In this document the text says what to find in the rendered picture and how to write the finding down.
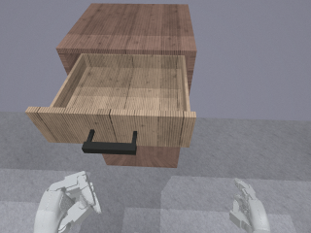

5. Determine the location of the left robot hand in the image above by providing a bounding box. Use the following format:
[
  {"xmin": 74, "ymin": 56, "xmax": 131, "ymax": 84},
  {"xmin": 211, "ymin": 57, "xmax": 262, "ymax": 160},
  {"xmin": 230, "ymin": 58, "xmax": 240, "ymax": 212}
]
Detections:
[{"xmin": 33, "ymin": 171, "xmax": 103, "ymax": 233}]

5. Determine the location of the handle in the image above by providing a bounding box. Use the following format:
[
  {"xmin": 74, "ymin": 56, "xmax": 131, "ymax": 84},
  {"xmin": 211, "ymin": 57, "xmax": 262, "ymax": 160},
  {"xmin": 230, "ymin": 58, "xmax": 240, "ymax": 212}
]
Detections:
[{"xmin": 82, "ymin": 129, "xmax": 138, "ymax": 155}]

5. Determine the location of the drawer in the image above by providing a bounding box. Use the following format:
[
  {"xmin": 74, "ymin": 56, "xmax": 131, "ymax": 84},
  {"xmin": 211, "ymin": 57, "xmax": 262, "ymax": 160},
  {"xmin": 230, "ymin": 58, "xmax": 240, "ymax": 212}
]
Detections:
[{"xmin": 25, "ymin": 53, "xmax": 196, "ymax": 148}]

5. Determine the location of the cabinet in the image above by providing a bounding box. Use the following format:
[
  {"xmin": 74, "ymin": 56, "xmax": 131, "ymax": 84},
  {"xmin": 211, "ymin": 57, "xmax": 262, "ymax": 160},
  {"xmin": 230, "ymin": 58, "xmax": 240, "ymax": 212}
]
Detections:
[{"xmin": 56, "ymin": 3, "xmax": 197, "ymax": 168}]

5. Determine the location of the right robot hand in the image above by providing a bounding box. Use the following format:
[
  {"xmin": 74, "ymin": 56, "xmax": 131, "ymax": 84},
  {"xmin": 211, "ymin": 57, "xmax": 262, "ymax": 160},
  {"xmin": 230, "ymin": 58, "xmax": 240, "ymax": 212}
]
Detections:
[{"xmin": 229, "ymin": 178, "xmax": 271, "ymax": 233}]

